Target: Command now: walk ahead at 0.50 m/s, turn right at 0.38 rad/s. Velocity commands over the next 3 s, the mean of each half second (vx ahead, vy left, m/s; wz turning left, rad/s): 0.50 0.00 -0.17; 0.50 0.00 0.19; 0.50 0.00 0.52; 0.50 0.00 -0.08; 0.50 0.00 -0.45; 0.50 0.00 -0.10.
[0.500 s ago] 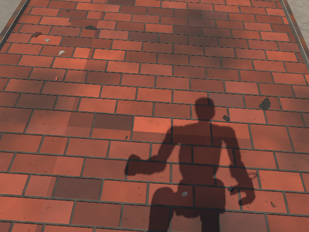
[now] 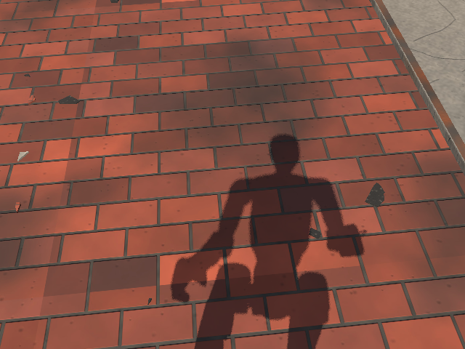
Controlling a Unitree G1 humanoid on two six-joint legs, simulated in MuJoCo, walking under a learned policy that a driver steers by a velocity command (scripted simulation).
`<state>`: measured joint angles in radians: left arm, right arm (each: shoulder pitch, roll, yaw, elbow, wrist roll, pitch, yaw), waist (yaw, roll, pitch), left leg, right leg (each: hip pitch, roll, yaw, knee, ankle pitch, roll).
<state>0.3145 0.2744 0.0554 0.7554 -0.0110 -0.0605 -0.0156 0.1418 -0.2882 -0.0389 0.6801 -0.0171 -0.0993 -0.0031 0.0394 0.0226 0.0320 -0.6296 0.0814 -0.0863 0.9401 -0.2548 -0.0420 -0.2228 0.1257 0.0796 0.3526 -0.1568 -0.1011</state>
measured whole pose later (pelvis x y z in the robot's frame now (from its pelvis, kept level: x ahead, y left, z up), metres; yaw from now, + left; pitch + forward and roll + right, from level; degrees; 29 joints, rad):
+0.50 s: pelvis +0.28 +0.06 +0.00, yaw -5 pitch +2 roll +1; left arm 0.20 0.30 0.05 0.71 0.00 -0.06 -0.01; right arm 0.36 -0.26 -0.04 0.79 0.00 -0.09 0.02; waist -0.05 -0.05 0.00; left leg -0.16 -0.06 0.01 0.31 -0.18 0.06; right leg -0.64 -0.09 0.04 0.94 -0.20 0.01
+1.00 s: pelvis +0.54 -0.02 +0.00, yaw +3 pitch +1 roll -2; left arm 0.30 0.26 0.06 0.80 0.01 -0.10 -0.02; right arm 0.24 -0.31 -0.07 0.77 0.03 -0.03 0.00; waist 0.03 0.05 0.02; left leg -0.66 0.10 -0.07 1.07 -0.21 -0.01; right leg -0.14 0.03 -0.14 0.31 -0.19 -0.04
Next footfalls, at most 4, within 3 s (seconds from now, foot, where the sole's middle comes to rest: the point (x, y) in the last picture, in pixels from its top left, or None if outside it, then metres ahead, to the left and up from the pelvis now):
0.24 left None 0.31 0.15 -0.78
0.74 right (297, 311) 0.57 -0.12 -0.78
1.28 left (208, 232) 0.83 0.16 -0.78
1.80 right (238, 151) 1.19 0.07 -0.78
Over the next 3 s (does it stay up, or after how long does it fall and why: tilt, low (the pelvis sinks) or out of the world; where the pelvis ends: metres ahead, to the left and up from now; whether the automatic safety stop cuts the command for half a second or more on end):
stays up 1.62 0.15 0.00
